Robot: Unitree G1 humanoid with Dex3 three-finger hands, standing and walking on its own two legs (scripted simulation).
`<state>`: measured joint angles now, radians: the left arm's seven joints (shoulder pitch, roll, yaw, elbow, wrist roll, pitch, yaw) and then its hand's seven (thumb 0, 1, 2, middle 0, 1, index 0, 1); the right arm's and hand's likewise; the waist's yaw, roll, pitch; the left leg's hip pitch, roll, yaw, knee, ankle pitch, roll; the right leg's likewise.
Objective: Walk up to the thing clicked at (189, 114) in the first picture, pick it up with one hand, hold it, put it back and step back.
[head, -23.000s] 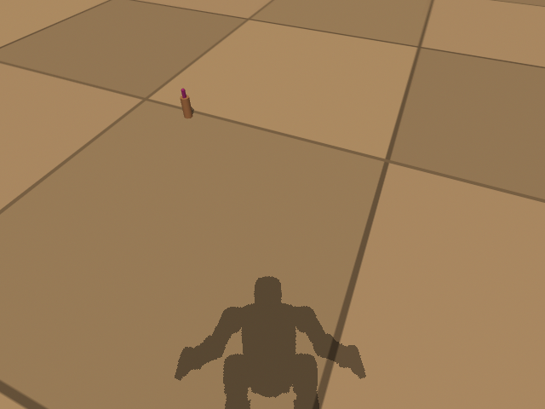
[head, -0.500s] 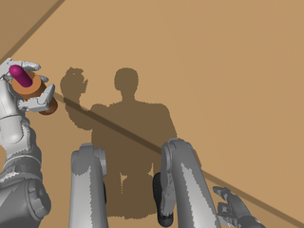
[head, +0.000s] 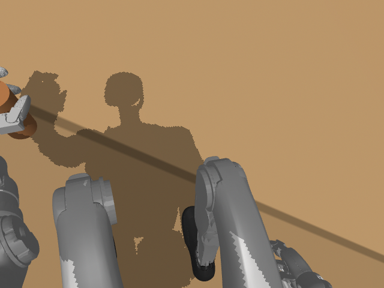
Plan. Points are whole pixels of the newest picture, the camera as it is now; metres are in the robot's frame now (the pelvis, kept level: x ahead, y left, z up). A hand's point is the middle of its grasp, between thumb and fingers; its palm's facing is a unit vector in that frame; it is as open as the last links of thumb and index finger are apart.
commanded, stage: crouch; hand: left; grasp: from the side
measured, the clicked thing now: (0, 105) +0.46 +0.30 -0.07
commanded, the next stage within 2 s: lower in 0.26 s
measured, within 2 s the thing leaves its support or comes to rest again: neither
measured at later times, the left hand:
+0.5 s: hand (16, 110) +0.47 +0.29 -0.12, palm faces +0.32 -0.95 -0.02, open 7.8 cm
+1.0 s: hand (28, 119) +0.48 +0.29 -0.18, palm faces +0.32 -0.95 -0.04, open 7.8 cm
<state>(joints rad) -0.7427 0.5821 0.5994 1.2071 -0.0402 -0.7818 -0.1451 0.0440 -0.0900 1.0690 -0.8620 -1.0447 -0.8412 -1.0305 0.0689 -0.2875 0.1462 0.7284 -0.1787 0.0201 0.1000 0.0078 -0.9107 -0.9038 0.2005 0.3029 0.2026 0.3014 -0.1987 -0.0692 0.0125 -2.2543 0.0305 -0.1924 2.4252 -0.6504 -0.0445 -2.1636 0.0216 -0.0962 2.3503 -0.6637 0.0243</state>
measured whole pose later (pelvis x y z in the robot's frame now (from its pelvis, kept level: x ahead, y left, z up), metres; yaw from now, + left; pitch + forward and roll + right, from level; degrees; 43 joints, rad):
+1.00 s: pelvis +0.00 +0.01 -0.04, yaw -6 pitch +17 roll -14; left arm -0.72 0.83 0.63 1.38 -0.05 -0.94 -0.08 0.04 -0.10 1.08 -0.87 -1.03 -0.85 -1.02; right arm -0.09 -0.37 0.40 0.61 -0.32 0.04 0.12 0.00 -0.92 -0.90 0.20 0.30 0.20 0.30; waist -0.27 -0.21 0.25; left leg -2.26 0.02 -0.33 2.62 -0.69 -0.04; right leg -2.11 0.06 -0.19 2.44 -0.65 0.06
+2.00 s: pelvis -0.01 +0.02 -0.04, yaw -9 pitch +12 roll -17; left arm -0.72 0.92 0.59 1.48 -0.07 -1.05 0.00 0.02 -0.06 0.91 -0.89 -0.97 -0.87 -0.95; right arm -0.17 -0.37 0.53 0.54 -0.37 0.04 0.13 0.00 -0.90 -0.89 0.20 0.30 0.21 0.30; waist -0.27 -0.29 0.32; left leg -2.22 0.03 -0.40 2.66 -0.70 -0.02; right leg -2.06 0.10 -0.24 2.41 -0.63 0.09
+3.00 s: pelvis -0.01 +0.02 -0.01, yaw -6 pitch +21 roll -15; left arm -0.69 0.89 0.60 1.21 -0.01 -0.62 -0.17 -0.01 -0.56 0.04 -0.06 -0.06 -0.07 -0.05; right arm -0.03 -0.32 0.31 0.58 -0.17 0.11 0.09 0.00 -0.90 -0.90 0.20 0.31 0.21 0.30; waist -0.18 -0.16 0.11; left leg -2.26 0.04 -0.29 2.53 -0.67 0.00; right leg -2.10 0.06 -0.18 2.35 -0.64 0.05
